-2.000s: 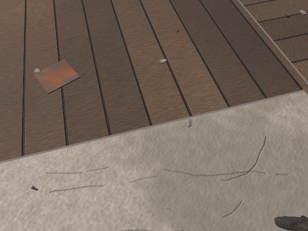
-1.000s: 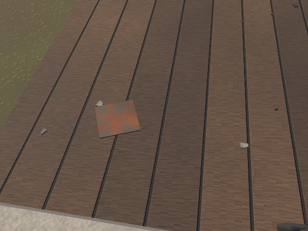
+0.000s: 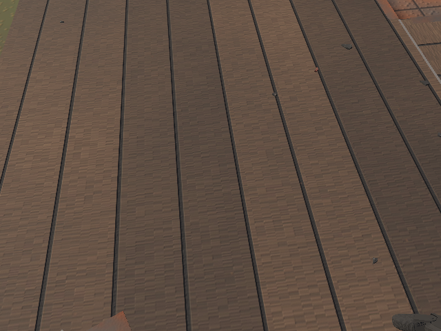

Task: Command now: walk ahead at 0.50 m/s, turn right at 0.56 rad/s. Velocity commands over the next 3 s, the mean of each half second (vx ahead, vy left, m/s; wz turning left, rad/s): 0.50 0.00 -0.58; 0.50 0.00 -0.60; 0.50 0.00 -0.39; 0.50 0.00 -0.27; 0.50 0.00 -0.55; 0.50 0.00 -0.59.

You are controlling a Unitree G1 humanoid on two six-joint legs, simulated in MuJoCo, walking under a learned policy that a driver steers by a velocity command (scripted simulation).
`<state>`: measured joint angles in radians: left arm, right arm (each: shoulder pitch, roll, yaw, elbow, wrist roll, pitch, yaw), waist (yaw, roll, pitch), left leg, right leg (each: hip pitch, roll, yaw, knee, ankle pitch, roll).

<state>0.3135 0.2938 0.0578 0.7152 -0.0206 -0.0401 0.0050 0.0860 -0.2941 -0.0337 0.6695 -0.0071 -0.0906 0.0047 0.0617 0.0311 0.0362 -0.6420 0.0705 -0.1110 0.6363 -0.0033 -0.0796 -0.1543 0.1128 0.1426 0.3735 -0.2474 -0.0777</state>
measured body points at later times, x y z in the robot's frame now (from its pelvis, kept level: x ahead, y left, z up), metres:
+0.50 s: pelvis +0.27 +0.02 +0.00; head +0.30 +0.01 +0.45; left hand +0.54 +0.20 -0.08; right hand +0.20 -0.26 -0.12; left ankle +0.22 +0.15 -0.74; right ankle +0.38 -0.17 -0.69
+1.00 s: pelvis +0.52 -0.12 +0.00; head +0.54 -0.15 +0.45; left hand +0.73 +0.09 -0.10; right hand +0.57 -0.45 -0.08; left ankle +0.77 -0.08 -0.70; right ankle +0.43 -0.16 -0.74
